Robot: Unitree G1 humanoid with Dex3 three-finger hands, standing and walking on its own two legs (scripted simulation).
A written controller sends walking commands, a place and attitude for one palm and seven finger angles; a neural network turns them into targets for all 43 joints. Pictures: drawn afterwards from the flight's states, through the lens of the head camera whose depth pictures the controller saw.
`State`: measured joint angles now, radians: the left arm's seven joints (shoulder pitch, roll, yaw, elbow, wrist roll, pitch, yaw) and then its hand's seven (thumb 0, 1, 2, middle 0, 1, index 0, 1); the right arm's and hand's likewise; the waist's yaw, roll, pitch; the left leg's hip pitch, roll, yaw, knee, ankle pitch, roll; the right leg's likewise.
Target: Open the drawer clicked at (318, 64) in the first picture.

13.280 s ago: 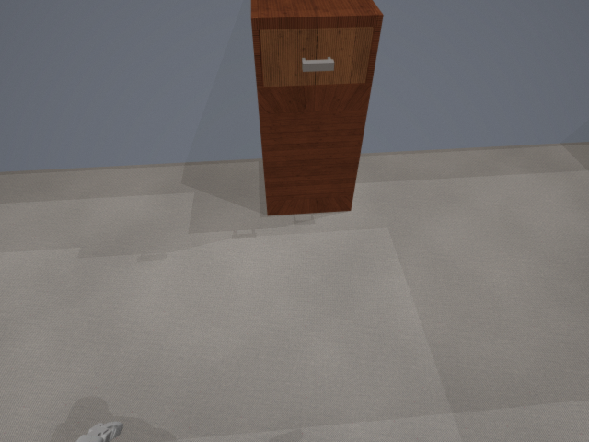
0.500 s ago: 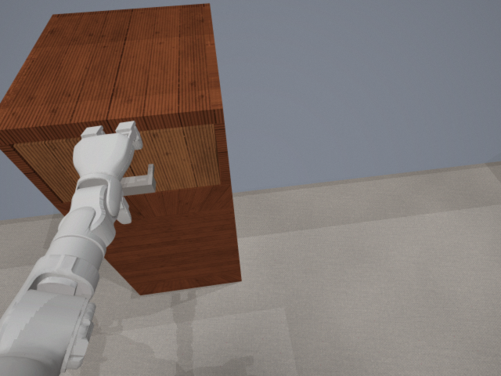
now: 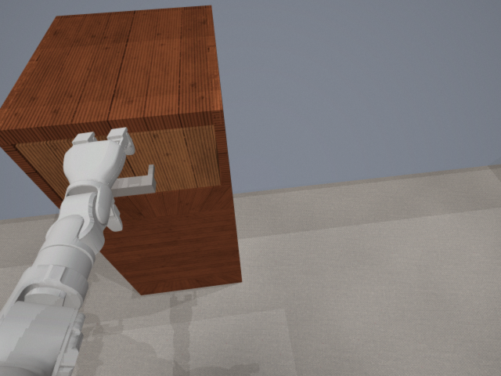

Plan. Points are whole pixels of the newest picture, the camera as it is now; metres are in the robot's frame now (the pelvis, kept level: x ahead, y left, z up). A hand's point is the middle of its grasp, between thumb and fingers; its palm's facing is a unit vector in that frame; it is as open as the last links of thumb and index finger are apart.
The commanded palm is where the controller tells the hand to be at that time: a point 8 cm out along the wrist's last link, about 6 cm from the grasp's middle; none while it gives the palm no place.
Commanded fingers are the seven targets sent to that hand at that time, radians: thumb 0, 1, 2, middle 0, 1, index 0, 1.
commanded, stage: move the hooked fingers above the handle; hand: left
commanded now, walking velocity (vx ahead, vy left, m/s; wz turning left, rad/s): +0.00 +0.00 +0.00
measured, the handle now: (129, 178) +0.49 +0.25 +0.00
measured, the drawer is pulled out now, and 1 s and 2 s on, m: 0.00 0.00 0.00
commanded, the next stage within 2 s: none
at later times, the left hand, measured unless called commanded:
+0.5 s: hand (109, 185) +0.43 +0.25 +0.05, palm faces -0.04 -0.04 -1.00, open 13.8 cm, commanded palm +0.41 +0.25 +0.12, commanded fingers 0.00 -0.50 0.30 -0.30 -1.20 -0.30 -1.20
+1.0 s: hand (109, 187) +0.42 +0.25 +0.06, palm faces -0.06 -0.03 -1.00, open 13.8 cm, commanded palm +0.41 +0.24 +0.12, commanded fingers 0.00 -0.50 0.30 -0.30 -1.20 -0.30 -1.20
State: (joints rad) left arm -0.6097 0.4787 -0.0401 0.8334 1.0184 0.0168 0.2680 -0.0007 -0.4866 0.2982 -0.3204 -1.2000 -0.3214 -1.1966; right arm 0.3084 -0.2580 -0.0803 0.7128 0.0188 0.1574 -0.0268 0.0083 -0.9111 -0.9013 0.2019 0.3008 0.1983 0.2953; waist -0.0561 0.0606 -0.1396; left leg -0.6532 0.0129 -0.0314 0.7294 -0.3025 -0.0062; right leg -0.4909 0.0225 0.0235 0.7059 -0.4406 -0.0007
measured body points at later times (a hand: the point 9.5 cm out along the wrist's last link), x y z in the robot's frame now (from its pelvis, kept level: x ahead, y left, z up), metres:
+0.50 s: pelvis +0.01 +0.00 +0.00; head +0.06 -0.01 +0.45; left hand +0.42 +0.25 +0.11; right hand +0.06 -0.27 -0.13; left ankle +0.03 +0.12 -0.71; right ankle -0.06 -0.13 -0.71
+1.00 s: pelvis +0.00 +0.00 +0.00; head +0.05 -0.01 +0.45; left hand +0.42 +0.25 +0.11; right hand +0.06 -0.27 -0.13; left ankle +0.03 +0.12 -0.71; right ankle -0.06 -0.13 -0.71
